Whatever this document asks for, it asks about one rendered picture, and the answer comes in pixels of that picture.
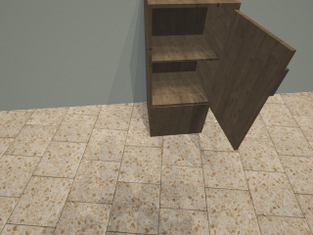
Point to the cupboard door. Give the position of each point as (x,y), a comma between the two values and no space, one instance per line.
(251,63)

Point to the handle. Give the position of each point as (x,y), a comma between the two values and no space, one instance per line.
(279,82)

